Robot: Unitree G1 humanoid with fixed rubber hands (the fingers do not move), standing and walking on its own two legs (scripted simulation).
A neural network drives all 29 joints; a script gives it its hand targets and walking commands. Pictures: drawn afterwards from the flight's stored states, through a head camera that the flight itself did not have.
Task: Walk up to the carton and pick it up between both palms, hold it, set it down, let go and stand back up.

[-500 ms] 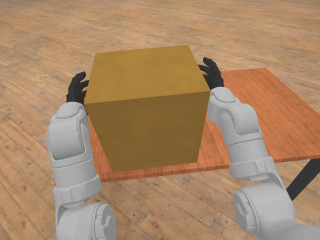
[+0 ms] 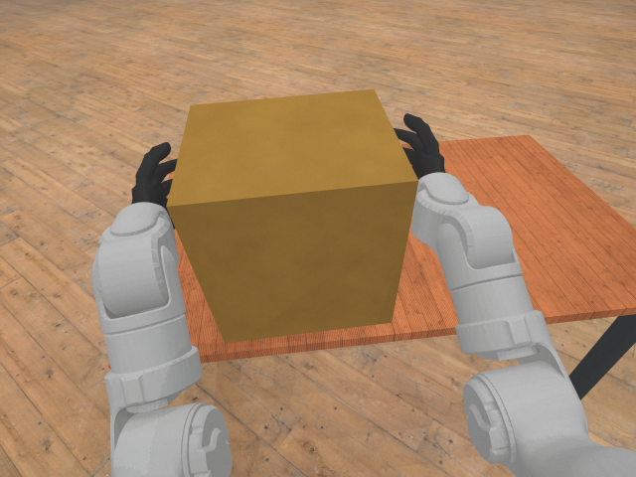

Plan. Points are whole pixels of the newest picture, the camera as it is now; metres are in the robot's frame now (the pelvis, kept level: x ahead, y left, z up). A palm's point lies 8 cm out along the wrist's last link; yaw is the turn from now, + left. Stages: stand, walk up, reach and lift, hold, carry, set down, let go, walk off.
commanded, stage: hold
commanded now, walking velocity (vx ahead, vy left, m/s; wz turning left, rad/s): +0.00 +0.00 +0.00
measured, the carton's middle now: (296, 220) +0.37 +0.01 +0.19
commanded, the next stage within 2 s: set down in 0.66 s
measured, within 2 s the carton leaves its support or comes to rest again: neither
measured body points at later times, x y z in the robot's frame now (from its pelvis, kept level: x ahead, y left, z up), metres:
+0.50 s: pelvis +0.00 +0.00 +0.00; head -0.04 +0.00 +0.45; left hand +0.36 +0.16 +0.23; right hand +0.38 -0.14 +0.23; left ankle +0.01 +0.11 -0.76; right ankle -0.01 -0.11 -0.76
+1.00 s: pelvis +0.00 +0.00 +0.00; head -0.02 -0.01 +0.45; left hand +0.38 +0.16 +0.22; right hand +0.40 -0.15 +0.23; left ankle +0.01 +0.11 -0.76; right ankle -0.01 -0.11 -0.76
